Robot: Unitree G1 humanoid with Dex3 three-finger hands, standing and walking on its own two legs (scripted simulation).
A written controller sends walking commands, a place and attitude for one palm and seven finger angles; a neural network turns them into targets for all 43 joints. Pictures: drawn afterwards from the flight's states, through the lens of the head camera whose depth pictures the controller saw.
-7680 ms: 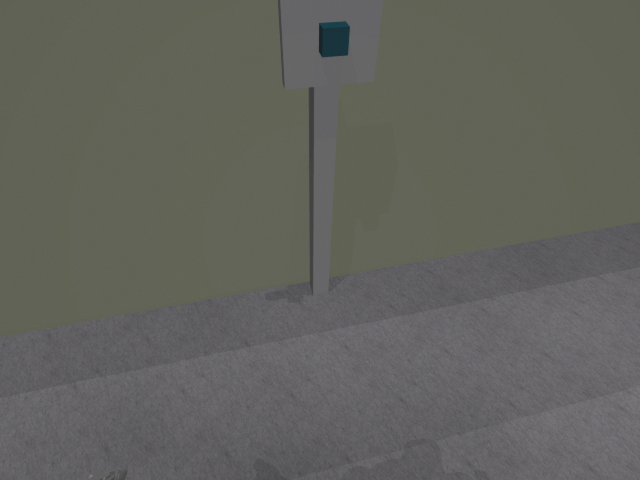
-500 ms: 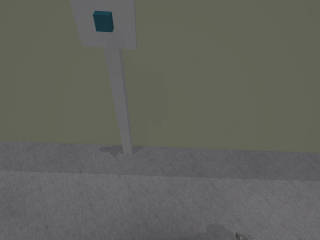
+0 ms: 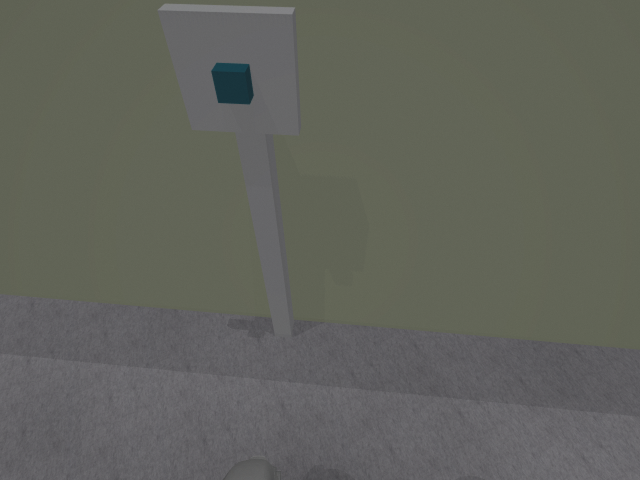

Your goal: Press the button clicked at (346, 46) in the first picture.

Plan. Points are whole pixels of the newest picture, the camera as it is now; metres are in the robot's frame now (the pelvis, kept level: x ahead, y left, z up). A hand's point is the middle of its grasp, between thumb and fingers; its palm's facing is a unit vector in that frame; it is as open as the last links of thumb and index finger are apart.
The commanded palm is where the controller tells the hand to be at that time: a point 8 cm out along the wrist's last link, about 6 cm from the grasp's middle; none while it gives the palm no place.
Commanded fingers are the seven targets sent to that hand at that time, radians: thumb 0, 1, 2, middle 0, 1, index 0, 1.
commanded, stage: take the last steps up to it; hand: left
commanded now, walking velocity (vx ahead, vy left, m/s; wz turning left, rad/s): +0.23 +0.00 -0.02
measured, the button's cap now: (233, 82) +0.66 +0.20 +0.18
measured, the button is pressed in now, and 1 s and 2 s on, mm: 0 0 0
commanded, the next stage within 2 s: come to a stop and stand still in 0.26 s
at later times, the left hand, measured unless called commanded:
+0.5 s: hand (188, 424) +0.22 +0.23 -0.17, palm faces -0.01 -0.98 -0.20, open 7.3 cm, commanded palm none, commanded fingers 0.00 0.90 0.90 -0.20 -0.30 -0.20 -0.30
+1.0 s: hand (151, 467) +0.17 +0.28 -0.19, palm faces -0.04 -0.97 -0.22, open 7.3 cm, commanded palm none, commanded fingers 0.00 0.90 0.90 -0.20 -0.30 -0.20 -0.30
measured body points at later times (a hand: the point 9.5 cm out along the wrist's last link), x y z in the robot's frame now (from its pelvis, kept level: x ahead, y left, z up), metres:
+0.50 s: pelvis +0.13 +0.06 +0.00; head +0.13 +0.05 +0.45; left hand +0.22 +0.28 -0.15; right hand +0.11 -0.16 -0.17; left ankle +0.12 +0.14 -0.74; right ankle +0.18 -0.08 -0.72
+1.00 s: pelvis +0.13 +0.09 -0.02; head +0.12 +0.09 +0.43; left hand +0.17 +0.33 -0.17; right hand +0.16 -0.16 -0.16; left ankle +0.12 +0.16 -0.74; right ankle +0.17 -0.06 -0.74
